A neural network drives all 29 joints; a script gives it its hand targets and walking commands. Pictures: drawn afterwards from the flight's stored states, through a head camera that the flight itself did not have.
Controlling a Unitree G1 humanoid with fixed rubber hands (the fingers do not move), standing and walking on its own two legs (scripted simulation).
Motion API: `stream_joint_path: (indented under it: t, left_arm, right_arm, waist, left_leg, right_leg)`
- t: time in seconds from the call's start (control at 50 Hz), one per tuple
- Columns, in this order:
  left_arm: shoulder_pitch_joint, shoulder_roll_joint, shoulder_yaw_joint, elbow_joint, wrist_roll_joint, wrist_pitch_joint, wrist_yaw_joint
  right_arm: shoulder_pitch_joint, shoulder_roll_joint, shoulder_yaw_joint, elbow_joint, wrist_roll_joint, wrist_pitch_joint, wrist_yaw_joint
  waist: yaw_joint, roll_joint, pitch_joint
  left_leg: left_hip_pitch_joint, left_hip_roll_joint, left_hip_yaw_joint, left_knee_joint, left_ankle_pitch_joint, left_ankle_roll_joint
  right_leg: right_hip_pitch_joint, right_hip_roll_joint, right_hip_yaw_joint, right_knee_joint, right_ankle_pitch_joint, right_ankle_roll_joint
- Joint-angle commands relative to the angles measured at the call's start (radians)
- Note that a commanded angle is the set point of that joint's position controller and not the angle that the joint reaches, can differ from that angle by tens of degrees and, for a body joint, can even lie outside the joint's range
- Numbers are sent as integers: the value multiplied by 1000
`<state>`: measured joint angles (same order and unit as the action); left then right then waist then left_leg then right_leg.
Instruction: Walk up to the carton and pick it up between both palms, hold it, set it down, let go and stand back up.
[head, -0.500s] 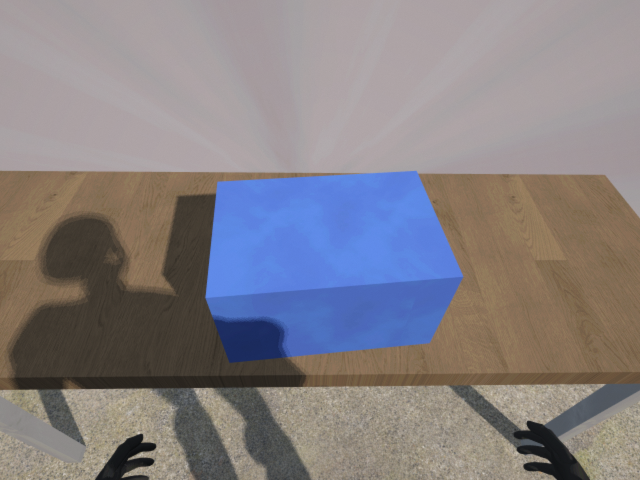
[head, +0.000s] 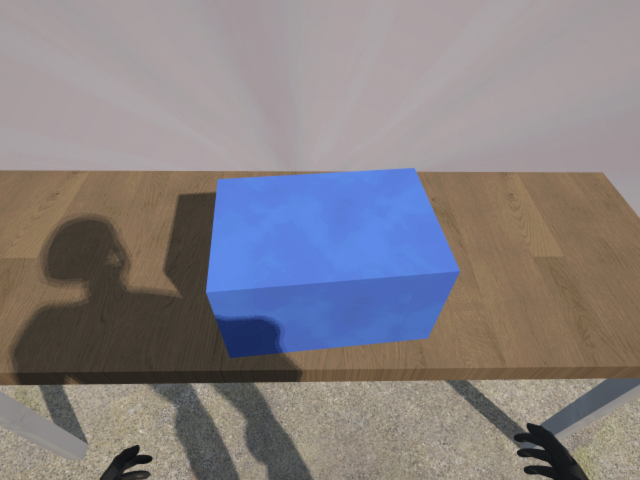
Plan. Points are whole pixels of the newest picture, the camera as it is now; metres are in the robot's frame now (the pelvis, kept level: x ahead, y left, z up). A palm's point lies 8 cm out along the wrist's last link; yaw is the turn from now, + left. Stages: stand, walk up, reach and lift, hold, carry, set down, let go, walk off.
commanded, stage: stand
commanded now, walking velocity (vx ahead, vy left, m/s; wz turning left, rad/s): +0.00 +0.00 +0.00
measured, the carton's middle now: (324, 260) +0.42 +0.03 +0.00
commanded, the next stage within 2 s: none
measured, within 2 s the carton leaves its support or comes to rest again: neither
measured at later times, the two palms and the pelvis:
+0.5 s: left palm out of the picture +0.08 +0.29 -0.10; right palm out of the picture +0.14 -0.29 -0.09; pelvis +0.00 +0.00 +0.00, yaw +0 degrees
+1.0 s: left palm out of the picture +0.08 +0.30 -0.10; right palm out of the picture +0.13 -0.29 -0.09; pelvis +0.00 +0.00 +0.00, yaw +0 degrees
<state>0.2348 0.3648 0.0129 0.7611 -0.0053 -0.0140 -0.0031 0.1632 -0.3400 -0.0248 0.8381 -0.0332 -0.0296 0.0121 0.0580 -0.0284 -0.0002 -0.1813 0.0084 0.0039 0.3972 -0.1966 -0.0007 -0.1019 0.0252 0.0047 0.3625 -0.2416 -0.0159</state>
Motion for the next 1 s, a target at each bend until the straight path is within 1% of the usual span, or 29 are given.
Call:
stream_joint_path:
  t: [0.0,0.04,0.06,0.08,0.1,0.14,0.18,0.2,0.24,0.26,0.32,0.34,0.4,0.42,0.44,0.48,0.52,0.54,0.6,0.62,0.7,0.72,0.76,0.78,0.82,0.92,0.94,0.96,0.98]
  left_arm:
    - [-62,186,41,60,27,-27,13]
    - [-95,174,31,55,30,-33,18]
    - [-37,193,41,50,28,-32,12]
    - [-56,205,38,56,34,-36,6]
    - [-36,185,28,55,26,-38,6]
    - [-44,198,37,73,19,-38,12]
    - [-52,222,56,62,37,-35,18]
    - [-53,223,50,79,26,-29,13]
    - [-51,213,48,68,25,-38,11]
    - [-49,207,40,79,24,-33,15]
    - [-57,199,44,81,25,-27,15]
    - [-74,203,43,79,26,-41,9]
    - [-25,202,44,100,22,-25,10]
    - [-31,202,39,102,23,-31,18]
    - [-61,235,49,91,26,-27,23]
    - [-60,190,40,91,18,-31,14]
    - [-68,205,43,108,20,-29,18]
    - [-70,205,43,98,23,-37,21]
    - [-68,225,50,118,28,-35,12]
    - [-64,215,54,108,25,-29,15]
    - [-58,224,52,119,22,-36,19]
    - [-54,205,48,122,22,-41,22]
    - [-87,210,47,117,26,-32,20]
    - [-58,196,46,109,23,-36,13]
    - [-66,213,55,125,25,-32,12]
    - [-65,188,35,123,17,-37,15]
    - [-88,215,46,117,12,-31,11]
    - [-56,208,51,136,19,-31,18]
    - [-45,210,56,140,18,-34,20]
  right_arm:
    - [-36,-205,-56,-12,11,-4,-14]
    - [-68,-197,-50,-20,10,-14,-7]
    - [-82,-236,-58,-14,11,-10,-11]
    - [-62,-186,-44,-5,17,-1,-4]
    - [-80,-209,-44,3,18,2,-1]
    - [-59,-235,-57,9,18,-10,-8]
    - [-97,-193,-48,-11,7,-5,-12]
    - [-86,-222,-58,-11,14,-12,-7]
    - [-68,-218,-48,21,10,-7,-8]
    - [-53,-205,-48,5,7,-10,-7]
    - [-73,-184,-41,11,12,-7,-15]
    - [-62,-196,-48,20,16,-5,-10]
    - [-58,-199,-43,30,22,-1,-19]
    - [-69,-191,-40,30,16,-2,-14]
    - [-28,-188,-38,32,22,0,-16]
    - [-73,-204,-43,28,22,-6,-11]
    - [-70,-198,-55,23,18,-7,-3]
    - [-103,-207,-49,12,15,-13,-7]
    - [-99,-216,-55,41,13,-5,-15]
    - [-62,-213,-60,40,20,-2,-16]
    - [-82,-200,-51,27,19,6,-19]
    - [-37,-187,-40,29,10,0,-11]
    - [-62,-175,-35,42,14,-4,-11]
    - [-55,-232,-52,58,23,-7,-7]
    - [-78,-229,-56,43,17,-4,-11]
    - [-57,-199,-42,49,18,-5,-7]
    - [-58,-207,-53,41,17,-7,-10]
    - [-46,-209,-43,51,24,-5,-15]
    - [-57,-223,-52,55,20,-13,-15]
  waist:
    - [-49,73,68]
    - [-69,102,63]
    - [-39,51,53]
    - [-56,6,84]
    - [-25,100,31]
    - [-55,47,81]
    - [-47,78,31]
    - [-56,15,67]
    - [-30,42,9]
    - [-51,118,13]
    - [-33,61,64]
    - [-47,44,64]
    - [-51,88,38]
    - [-40,53,57]
    - [-66,26,65]
    - [-40,89,34]
    - [-69,-1,67]
    - [-42,84,15]
    - [-34,22,17]
    - [-72,60,63]
    - [-49,65,34]
    - [-54,119,84]
    - [-56,24,28]
    - [-47,89,44]
    - [-66,68,70]
    - [-49,77,23]
    - [-54,1,10]
    - [-53,93,-19]
    - [-53,96,12]
  left_leg:
    - [51,110,-123,-79,200,47]
    - [49,108,-117,-83,115,42]
    - [58,117,-139,-87,106,43]
    - [35,113,-138,-86,118,41]
    - [54,115,-114,-59,124,37]
    - [53,100,-125,-71,103,38]
    - [58,107,-109,-62,141,40]
    - [56,110,-129,-78,161,46]
    - [64,109,-112,-68,211,42]
    - [103,104,-98,-55,211,33]
    - [44,121,-108,-75,202,37]
    - [47,121,-122,-74,161,45]
    - [87,128,-115,-55,207,45]
    - [68,120,-117,-66,177,34]
    - [61,108,-109,-64,164,36]
    - [53,115,-118,-65,152,33]
    - [60,108,-122,-86,179,38]
    - [94,123,-124,-57,194,41]
    - [99,116,-112,-74,209,43]
    - [81,112,-111,-61,228,41]
    - [87,104,-96,-60,191,36]
    - [35,107,-112,-71,168,42]
    - [59,117,-118,-75,165,41]
    - [42,116,-130,-79,136,38]
    - [59,109,-120,-78,154,35]
    - [85,116,-116,-61,249,44]
    - [89,119,-112,-54,257,42]
    - [115,113,-123,-73,225,39]
    - [91,110,-105,-61,234,31]
  right_leg:
    - [-69,-146,109,-76,114,-25]
    - [-94,-132,118,-88,64,-31]
    - [-88,-131,107,-89,34,-39]
    - [-85,-132,96,-98,24,-22]
    - [-59,-151,120,-95,82,-29]
    - [-101,-146,128,-100,92,-31]
    - [-55,-151,124,-81,114,-42]
    - [-77,-146,119,-79,131,-30]
    - [-36,-151,121,-72,146,-33]
    - [-57,-143,110,-73,159,-22]
    - [-70,-146,123,-77,142,-34]
    - [-56,-153,138,-84,130,-34]
    - [-59,-153,120,-74,180,-27]
    - [-55,-140,122,-83,145,-24]
    - [-64,-153,135,-80,175,-24]
    - [-41,-159,136,-87,149,-28]
    - [-77,-152,107,-82,162,-23]
    - [-62,-151,116,-85,158,-30]
    - [-35,-158,121,-69,231,-27]
    - [-65,-158,128,-87,274,-37]
    - [-65,-148,97,-82,166,-24]
    - [-65,-153,129,-77,142,-27]
    - [-61,-154,122,-73,106,-32]
    - [-47,-140,124,-99,106,-33]
    - [-75,-143,118,-94,152,-28]
    - [-40,-159,118,-68,231,-31]
    - [-25,-150,102,-72,271,-27]
    - [-10,-146,109,-85,214,-22]
    - [-19,-148,118,-97,200,-24]
